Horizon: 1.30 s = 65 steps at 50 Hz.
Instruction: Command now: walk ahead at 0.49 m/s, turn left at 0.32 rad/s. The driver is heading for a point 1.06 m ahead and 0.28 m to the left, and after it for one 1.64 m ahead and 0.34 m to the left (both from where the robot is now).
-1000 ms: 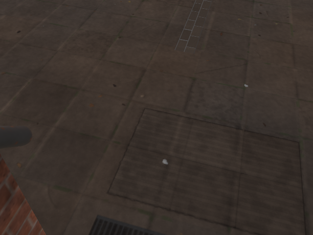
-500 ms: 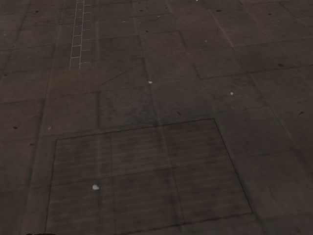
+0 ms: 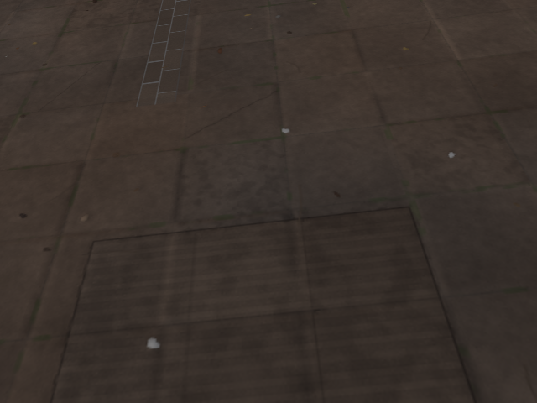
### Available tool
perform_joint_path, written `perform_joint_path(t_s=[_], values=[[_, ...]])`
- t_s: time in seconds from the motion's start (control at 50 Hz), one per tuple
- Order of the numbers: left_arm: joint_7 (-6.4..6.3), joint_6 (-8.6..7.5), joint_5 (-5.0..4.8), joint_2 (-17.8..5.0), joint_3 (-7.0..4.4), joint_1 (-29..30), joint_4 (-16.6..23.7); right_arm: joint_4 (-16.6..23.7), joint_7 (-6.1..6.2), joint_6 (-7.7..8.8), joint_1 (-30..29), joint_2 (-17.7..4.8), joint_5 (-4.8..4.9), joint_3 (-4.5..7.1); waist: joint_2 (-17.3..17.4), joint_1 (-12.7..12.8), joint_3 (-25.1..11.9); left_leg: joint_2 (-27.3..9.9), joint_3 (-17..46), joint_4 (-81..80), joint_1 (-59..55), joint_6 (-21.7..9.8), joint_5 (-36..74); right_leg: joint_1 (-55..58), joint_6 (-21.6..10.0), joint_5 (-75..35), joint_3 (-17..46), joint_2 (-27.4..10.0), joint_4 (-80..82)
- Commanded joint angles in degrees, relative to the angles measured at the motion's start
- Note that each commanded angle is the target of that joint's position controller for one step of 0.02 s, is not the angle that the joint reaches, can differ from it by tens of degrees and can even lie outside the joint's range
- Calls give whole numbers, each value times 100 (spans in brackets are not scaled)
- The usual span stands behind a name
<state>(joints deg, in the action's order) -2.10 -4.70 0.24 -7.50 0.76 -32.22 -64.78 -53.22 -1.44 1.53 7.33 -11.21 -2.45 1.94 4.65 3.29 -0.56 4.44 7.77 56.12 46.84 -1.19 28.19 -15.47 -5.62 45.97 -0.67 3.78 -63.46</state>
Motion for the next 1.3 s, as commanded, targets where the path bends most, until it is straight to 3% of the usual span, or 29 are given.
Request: perform_joint_path(t_s=[0.02,0.1,0.14,0.2,0.22,0.26,0.28,0.3,0.32,0.34,0.36,0.4,0.5,0.52,0.54,0.56,0.6,0.68,0.78,0.84,0.92,1.0,1.02,1.04,1.06,1.08,1.12,1.18,1.3], values=[[-51,-42,180,-651,-143,-229,312,489,-23,119,-1051,-314,30,76,-1188,312,1243,-94,25,-657,657,-190,168,-60,-274,-2477,1497,-1043,1579],[-143,-25,270,-516,-102,-617,292,634,-120,281,-1568,-21,148,-74,-727,751,1271,-350,-704,-2338,100,-259,666,533,-282,-3320,1013,-795,722],[-102,-24,374,-485,-85,93,409,400,-229,289,-791,-164,250,-47,-1145,353,1088,-915,-612,-3046,-1053,-338,680,231,-404,-3536,1279,-1009,401],[-18,-11,232,-655,-132,-238,163,-392,-255,215,1005,-517,-27,73,101,-434,449,-325,-1530,-4292,-4200,-473,292,-390,-144,-4656,-79,-493,-2016],[58,48,267,-933,-283,498,317,-680,-213,151,2091,-602,-48,169,794,-1229,259,-724,-1048,-4407,-5920,-933,863,-1897,23,-907,-652,138,-4241],[79,-17,-11,-1137,-308,1171,1296,-660,-94,245,2895,-1074,-89,194,999,-1305,-839,-2128,1156,-1837,-9279,-2061,2511,-5690,321,56,57,-123,-4596],[34,-10,126,-983,-220,1268,1355,-653,60,220,2911,-1046,62,256,498,-1248,-1213,-2280,1492,-2113,-9108,-2231,723,-5899,258,-221,190,-466,-4397],[110,-119,457,-1060,-249,1485,1292,-571,161,279,2506,-849,225,184,-296,-1049,-834,-2001,941,-2491,-7930,-1673,-506,-5484,152,-1646,378,-784,-2954],[266,-145,279,-838,-223,1180,1409,-473,315,311,1975,-1233,-14,342,719,-644,-1253,-2546,2317,-2718,-7387,-2240,-2271,-5375,209,-1923,700,-814,-2931],[356,-20,352,-965,-227,1854,1671,-169,400,389,1268,-838,61,246,-160,-352,-649,-2362,2155,-3555,-5039,-1932,-2295,-4156,484,-2932,877,-1219,-970],[375,69,377,-933,-223,2202,1708,20,359,407,770,-775,72,218,-178,-239,-177,-1940,1735,-3807,-3432,-1887,-1657,-2986,638,-3330,611,-1100,-40],[320,65,98,-587,-51,2141,1740,270,255,393,618,-926,110,290,-139,-45,-274,-1294,864,-3775,-1642,-1484,-747,-530,672,-4140,262,-831,1459],[231,45,168,-883,-189,1789,1426,337,69,206,1016,-1016,288,353,-323,32,-229,-681,900,-2749,-1806,-1049,-2799,949,782,-4275,-62,-209,2756],[230,16,213,-924,-232,1578,1438,273,73,200,1290,-928,194,316,-544,206,-218,-459,879,-2007,-1668,-891,-3129,1489,754,-3739,174,-244,3106],[190,-30,290,-1336,-373,1079,1364,401,101,206,1318,-815,154,293,-1287,519,-554,-59,410,-492,-1275,-717,-3876,2064,569,-2681,1224,-1191,3476],[111,33,269,-1985,-501,835,1492,615,81,215,1945,-415,282,237,-2892,202,-1485,421,-255,1313,-541,-564,-6215,2884,-83,-1862,3822,-2864,4361],[0,95,54,-1256,-363,1473,1556,734,83,21,1105,-885,5,338,-1565,220,-367,-256,-406,2287,491,-600,-5453,1901,-275,100,3956,-2602,4701],[101,-47,171,-876,-312,1705,1443,706,-133,-55,1112,-431,54,295,-1253,-284,183,-559,-270,1686,-307,-313,-4403,453,-67,-2805,1705,-1921,4837],[203,-174,83,-839,-357,1390,1337,878,-206,-162,474,-324,-12,321,-1105,-489,354,-576,-416,548,-457,-161,-3221,340,-120,-5121,295,-1947,4937],[171,-80,90,-864,-384,1343,1399,940,-328,-143,-57,-279,135,243,-1119,-370,373,-606,-784,-512,-793,-191,-2794,533,-99,-5020,-197,-1803,4974],[46,-95,128,-1190,-485,765,1230,1227,-354,-56,-751,-262,78,148,-1030,-138,478,-637,-1307,-1553,-1171,-409,-3363,1115,-165,-5134,-426,-2039,4935],[66,0,214,-1448,-570,625,1191,1107,-284,-7,-99,-549,65,258,-1202,-415,-42,-49,-1702,-2326,-2304,-815,-4407,1896,15,-7453,-975,-1962,3372],[76,45,172,-1288,-509,466,1154,777,-213,85,789,-636,-3,325,-916,-758,-560,81,-1515,-2714,-3724,-954,-4047,1383,134,-7373,-1167,-1785,2177],[131,67,12,-837,-363,258,1299,629,-95,155,1637,-1083,-60,431,-87,-1044,-1352,-1331,487,-3035,-5626,-1380,-5249,-312,288,-5408,-1213,-1533,383],[230,19,2,-708,-351,93,1531,596,15,142,1887,-1576,101,516,1159,-868,-1746,-2673,3192,-3921,-6597,-1969,-4962,-2001,487,-1558,-766,-504,-1124],[207,23,25,-1304,-526,905,1594,562,99,94,1774,-1405,167,483,311,-1010,-1302,-2510,2770,-4048,-6326,-1728,-4605,-2534,345,-2087,-31,-691,-1446],[229,-43,-56,-1060,-470,1294,1603,577,149,158,1057,-914,156,331,-269,-606,-262,-2117,1195,-4120,-4922,-1318,-2967,-2269,167,-2933,135,-1063,-895],[291,231,85,-838,-467,811,1260,489,158,319,897,-432,194,166,-200,-209,18,-1659,57,-4408,-4203,-947,-2058,-1587,163,-3094,233,-1062,-391],[328,334,137,-627,-461,1376,1348,288,264,453,1160,-443,187,75,-51,-123,474,-1467,-1319,-4381,-4027,-594,393,-1904,339,-4047,29,-682,739]])
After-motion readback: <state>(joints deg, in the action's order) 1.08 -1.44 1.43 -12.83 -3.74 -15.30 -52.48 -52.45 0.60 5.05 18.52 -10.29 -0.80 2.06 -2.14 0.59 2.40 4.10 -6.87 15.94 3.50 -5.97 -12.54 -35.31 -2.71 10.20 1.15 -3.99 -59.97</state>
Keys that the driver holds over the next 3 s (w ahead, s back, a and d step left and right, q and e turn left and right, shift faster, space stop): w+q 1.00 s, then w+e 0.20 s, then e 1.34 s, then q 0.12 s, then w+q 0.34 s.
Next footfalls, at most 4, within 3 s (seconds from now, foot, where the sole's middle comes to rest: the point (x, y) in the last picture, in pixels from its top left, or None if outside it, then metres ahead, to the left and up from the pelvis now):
0.22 left None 0.32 0.09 -0.92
0.54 right None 0.59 -0.08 -0.92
1.02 left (250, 382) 0.69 0.24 -0.92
1.52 right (250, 302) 0.96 0.26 -0.92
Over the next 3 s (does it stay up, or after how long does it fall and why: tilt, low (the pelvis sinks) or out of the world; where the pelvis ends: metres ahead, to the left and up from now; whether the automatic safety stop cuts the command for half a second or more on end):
stays up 0.84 0.28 -0.13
